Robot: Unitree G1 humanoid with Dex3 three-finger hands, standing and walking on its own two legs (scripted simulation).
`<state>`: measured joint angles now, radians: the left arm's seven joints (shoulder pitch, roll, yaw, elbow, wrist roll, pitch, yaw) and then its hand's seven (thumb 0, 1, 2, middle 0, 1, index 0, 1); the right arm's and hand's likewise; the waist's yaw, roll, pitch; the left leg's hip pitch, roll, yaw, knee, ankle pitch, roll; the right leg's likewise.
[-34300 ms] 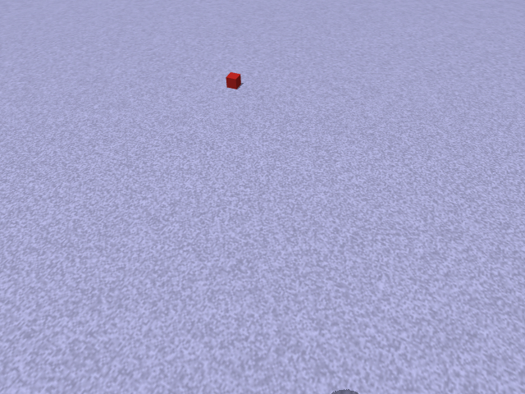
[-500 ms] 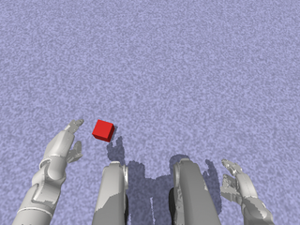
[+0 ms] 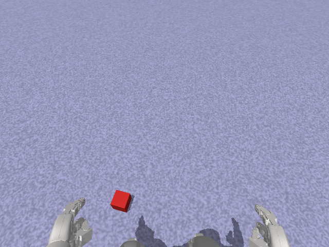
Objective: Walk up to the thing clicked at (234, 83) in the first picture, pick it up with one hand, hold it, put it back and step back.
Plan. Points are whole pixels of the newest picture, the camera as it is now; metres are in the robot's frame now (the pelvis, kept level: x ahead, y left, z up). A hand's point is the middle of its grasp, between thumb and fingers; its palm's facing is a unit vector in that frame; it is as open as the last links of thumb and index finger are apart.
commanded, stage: home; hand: left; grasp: from above
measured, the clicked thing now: (121, 201) +0.45 +0.21 -0.65
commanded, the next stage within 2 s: none
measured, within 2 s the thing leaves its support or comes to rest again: neither
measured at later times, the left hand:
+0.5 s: hand (82, 236) +0.18 +0.18 -0.02, palm faces +0.06 -0.98 -0.20, open 7.4 cm
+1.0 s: hand (84, 234) +0.18 +0.18 -0.02, palm faces +0.05 -0.98 -0.21, open 7.4 cm
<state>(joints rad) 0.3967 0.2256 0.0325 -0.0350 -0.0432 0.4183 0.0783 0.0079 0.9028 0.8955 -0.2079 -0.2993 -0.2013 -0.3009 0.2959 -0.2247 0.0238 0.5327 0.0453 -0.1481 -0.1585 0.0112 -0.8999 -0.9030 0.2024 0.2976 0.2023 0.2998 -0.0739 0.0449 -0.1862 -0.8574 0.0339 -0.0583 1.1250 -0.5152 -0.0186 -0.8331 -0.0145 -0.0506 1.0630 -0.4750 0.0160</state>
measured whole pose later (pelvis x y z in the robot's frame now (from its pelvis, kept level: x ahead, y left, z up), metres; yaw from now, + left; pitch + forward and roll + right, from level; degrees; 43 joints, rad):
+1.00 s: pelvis +0.02 +0.00 +0.02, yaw +0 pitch +10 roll -2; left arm 0.49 0.22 0.03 -0.12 -0.05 0.45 0.02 0.01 0.91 0.90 -0.20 -0.30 -0.20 -0.30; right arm 0.29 -0.22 0.02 0.54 0.01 -0.23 -0.18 0.01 -0.90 -0.90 0.20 0.30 0.20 0.30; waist -0.04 0.04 -0.15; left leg -0.68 0.03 -0.05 1.00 -0.50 -0.02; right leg -0.65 -0.02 -0.05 0.95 -0.47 0.02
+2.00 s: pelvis +0.02 +0.00 +0.02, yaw +0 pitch +10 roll -2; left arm 0.50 0.23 0.03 -0.15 -0.06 0.46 0.02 0.01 0.91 0.90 -0.20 -0.30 -0.20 -0.30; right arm 0.29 -0.22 0.02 0.53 0.02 -0.23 -0.18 0.01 -0.90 -0.90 0.20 0.30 0.20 0.30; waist -0.04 0.05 -0.16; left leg -0.69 0.03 -0.05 1.02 -0.51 -0.02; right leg -0.67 -0.02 -0.05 0.96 -0.47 0.02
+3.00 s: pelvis +0.01 +0.01 +0.08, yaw +0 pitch -4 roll +0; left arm 0.18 0.29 0.03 1.09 0.03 0.00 0.03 0.00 0.91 0.90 -0.21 -0.30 -0.20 -0.30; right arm 0.15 -0.29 -0.03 1.08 -0.03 0.00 -0.01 0.01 -0.90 -0.90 0.20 0.30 0.20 0.30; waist 0.02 0.01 0.06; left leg -0.12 -0.01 -0.01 0.42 -0.22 0.00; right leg -0.13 -0.05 -0.02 0.42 -0.21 0.03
